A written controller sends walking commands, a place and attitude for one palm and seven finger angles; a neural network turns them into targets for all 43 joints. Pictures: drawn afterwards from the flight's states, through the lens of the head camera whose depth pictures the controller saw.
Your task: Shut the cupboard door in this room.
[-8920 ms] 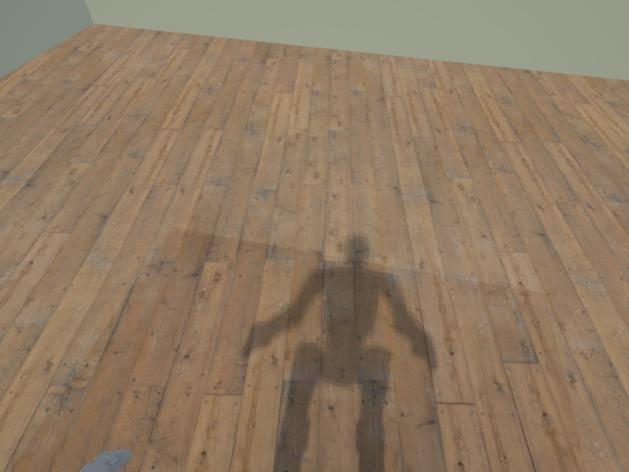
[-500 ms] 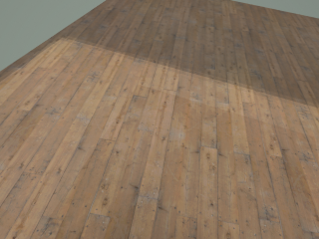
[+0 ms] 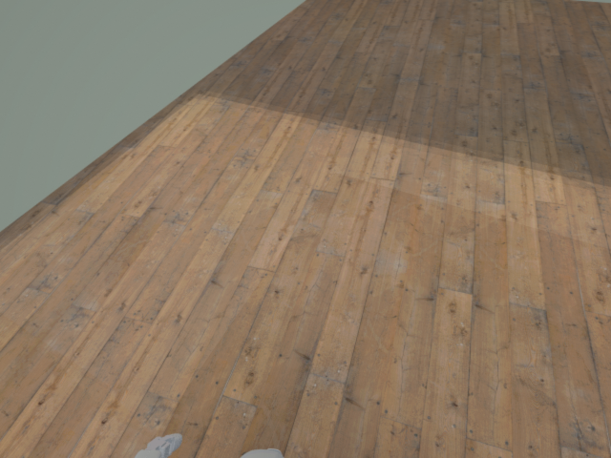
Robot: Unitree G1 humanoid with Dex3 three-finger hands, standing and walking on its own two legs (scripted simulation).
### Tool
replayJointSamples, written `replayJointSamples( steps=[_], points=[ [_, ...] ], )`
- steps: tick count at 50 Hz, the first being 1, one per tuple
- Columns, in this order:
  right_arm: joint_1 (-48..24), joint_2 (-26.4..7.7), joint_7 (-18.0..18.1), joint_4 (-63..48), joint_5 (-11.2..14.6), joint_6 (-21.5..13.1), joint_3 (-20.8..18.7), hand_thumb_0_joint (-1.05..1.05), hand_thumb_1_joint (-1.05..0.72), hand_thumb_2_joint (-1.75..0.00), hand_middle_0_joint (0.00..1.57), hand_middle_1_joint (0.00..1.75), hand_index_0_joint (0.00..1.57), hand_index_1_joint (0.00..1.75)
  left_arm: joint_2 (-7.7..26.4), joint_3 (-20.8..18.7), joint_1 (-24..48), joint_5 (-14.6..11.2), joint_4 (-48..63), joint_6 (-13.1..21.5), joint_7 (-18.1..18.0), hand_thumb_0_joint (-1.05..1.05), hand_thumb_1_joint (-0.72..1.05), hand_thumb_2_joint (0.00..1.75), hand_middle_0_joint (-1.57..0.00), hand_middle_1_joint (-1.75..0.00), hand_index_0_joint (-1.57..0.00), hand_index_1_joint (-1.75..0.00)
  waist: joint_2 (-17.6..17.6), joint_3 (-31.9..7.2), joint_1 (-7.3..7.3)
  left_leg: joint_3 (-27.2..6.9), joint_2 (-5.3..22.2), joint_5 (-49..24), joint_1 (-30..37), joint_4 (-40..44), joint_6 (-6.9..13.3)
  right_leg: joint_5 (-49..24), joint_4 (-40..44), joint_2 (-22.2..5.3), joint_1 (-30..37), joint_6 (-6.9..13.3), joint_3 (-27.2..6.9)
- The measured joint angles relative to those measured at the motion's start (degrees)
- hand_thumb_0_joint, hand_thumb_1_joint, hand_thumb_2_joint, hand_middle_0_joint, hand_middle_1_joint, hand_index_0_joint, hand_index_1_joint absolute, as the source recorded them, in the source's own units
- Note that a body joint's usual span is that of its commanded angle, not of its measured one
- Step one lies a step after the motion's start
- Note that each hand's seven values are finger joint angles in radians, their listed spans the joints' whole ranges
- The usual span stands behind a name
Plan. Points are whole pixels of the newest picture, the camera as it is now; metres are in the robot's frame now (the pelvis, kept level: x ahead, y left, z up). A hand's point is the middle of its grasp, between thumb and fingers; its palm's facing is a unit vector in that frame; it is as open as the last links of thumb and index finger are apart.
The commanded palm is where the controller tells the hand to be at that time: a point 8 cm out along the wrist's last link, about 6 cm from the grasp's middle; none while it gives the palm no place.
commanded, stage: turn or walk to find it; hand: left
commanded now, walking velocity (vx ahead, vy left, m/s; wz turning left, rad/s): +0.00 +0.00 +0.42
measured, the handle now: out of the picture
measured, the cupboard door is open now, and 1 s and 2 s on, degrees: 83 83 83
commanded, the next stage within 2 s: stand and wait in 0.70 s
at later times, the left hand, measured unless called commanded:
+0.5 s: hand out of the picture -0.08 +0.24 -0.19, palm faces +0.30 -0.92 -0.24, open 7.4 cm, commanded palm none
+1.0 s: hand out of the picture -0.03 +0.22 -0.15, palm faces +0.35 -0.90 -0.26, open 7.4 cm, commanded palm none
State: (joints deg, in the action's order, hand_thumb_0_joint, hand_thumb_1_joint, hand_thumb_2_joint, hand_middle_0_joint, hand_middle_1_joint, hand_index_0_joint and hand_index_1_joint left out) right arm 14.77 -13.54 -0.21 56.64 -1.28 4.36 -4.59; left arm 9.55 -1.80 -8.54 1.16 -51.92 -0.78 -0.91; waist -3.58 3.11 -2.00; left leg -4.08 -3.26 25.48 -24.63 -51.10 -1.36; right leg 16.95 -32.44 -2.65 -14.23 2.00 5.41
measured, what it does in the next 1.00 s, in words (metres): steps on the spot, turning left: left foot, then right foot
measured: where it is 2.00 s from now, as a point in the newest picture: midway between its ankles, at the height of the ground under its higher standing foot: outside the picture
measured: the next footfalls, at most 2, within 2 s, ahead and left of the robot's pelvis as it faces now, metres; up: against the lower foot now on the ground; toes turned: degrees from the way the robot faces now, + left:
left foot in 0.46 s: -0.04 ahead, +0.14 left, +0.00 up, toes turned +18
right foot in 0.98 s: +0.01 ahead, -0.08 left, +0.00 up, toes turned +18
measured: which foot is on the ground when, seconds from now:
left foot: up 0.00-0.44, down 0.46-0.98, up 1.00-1.00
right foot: down 0.00-0.46, up 0.48-0.96, down 0.98-1.00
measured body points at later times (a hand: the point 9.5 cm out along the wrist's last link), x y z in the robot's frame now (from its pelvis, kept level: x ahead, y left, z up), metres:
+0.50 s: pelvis -0.04 +0.03 -0.01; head -0.02 +0.06 +0.44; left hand -0.10 +0.29 -0.17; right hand +0.11 -0.19 -0.14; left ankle -0.08 +0.13 -0.74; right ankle +0.00 -0.09 -0.72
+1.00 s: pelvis -0.06 +0.00 +0.00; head -0.03 -0.02 +0.45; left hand -0.05 +0.26 -0.13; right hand +0.04 -0.21 -0.17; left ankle -0.08 +0.13 -0.73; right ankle -0.03 -0.10 -0.74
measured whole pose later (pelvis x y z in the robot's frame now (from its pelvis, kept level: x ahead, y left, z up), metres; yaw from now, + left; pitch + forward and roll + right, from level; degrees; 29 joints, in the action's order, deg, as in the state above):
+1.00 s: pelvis -0.06 +0.00 +0.00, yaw +21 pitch -1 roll +1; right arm 14.8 -11.1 0.7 59.1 -0.9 2.0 -2.7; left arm 10.1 -1.7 -7.9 0.9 -56.2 -1.2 -1.1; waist -2.3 2.3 -1.8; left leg -2.6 -2.3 13.6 -15.9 -29.9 0.2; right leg 17.4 -30.9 -1.5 -12.9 -0.8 3.2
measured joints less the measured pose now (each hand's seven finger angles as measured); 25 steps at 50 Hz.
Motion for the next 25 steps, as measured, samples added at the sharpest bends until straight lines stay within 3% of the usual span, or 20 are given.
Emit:
replayJointSamples(
  steps=[4,9,14,19,22,23,25],
  points=[
    [0.7,-1.1,-0.6,0.6,-0.3,0.6,-0.7,0.01,-0.91,-0.9,0.2,0.3,0.2,0.3,-0.8,0.2,-1.9,-0.1,-0.7,-0.3,-0.1,0.01,0.9,0.9,-0.2,-0.3,-0.2,-0.3,0.1,-0.4,-0.07,1.4,2.1,-4.4,-4.0,-14.6,-1.1,-1.8,3.5,-1.0,2.1,0.4,2.1],
    [1.5,-1.5,-0.7,1.4,-0.4,0.9,-0.8,0.01,-0.91,-0.9,0.19,0.3,0.19,0.3,-1.2,0.2,-3.7,0.0,-1.7,-0.1,-0.2,0.01,0.9,0.9,-0.2,-0.3,-0.2,-0.3,0.6,-0.5,0.29,1.4,5.0,-7.2,-3.2,-16.4,-2.7,-2.7,5.2,-1.8,2.8,0.7,5.3],
    [0.2,-1.1,-0.6,2.0,-0.2,1.2,-0.3,0.01,-0.91,-0.9,0.19,0.3,0.19,0.3,-0.4,-0.2,-5.1,0.4,-2.7,0.0,-0.2,0.01,0.91,0.9,-0.2,-0.3,-0.2,-0.3,1.7,-0.1,1.74,3.1,6.3,-3.3,1.1,-7.6,-3.1,-2.7,4.7,-3.0,2.0,0.4,7.7],
    [-3.0,-0.2,-0.5,1.0,0.4,0.3,0.7,0.01,-0.91,-0.9,0.19,0.3,0.19,0.3,1.3,-0.8,-6.1,0.8,-3.9,-0.2,0.0,0.01,0.9,0.9,-0.2,-0.3,-0.2,-0.3,3.3,0.9,3.55,6.3,6.1,0.4,6.2,5.1,-2.2,-2.3,2.3,-4.8,0.1,-0.7,9.8],
    [-4.8,0.3,-0.4,-0.4,0.7,-1.0,1.2,0.01,-0.91,-0.9,0.19,0.3,0.19,0.3,2.7,-1.4,-6.8,0.6,-4.8,-0.6,0.1,0.01,0.9,0.9,-0.2,-0.3,-0.2,-0.3,4.2,0.9,3.91,8.1,5.5,-4.8,10.5,15.9,-1.3,-1.2,-1.0,-6.0,-1.4,-2.0,11.2],
    [-5.3,0.6,-0.4,-0.7,0.6,-1.6,1.3,0.01,-0.91,-0.9,0.19,0.3,0.19,0.3,3.4,-1.6,-7.1,0.3,-5.0,-1.0,0.1,0.01,0.9,0.9,-0.2,-0.3,-0.2,-0.3,5.0,0.8,3.97,8.3,4.8,-7.2,11.3,18.2,-0.2,-0.3,-3.1,-7.0,-2.4,-2.6,11.2],
    [-6.4,1.8,-0.4,-1.3,0.4,-2.2,1.8,0.01,-0.91,-0.9,0.19,0.3,0.19,0.3,4.7,-2.0,-7.3,0.1,-5.7,-2.4,-0.1,0.01,0.9,0.9,-0.2,-0.3,-0.2,-0.3,6.8,1.0,4.55,8.9,3.8,-6.8,11.1,17.3,2.2,7.8,-10.7,-6.7,-5.4,-4.4,6.9]
  ],
)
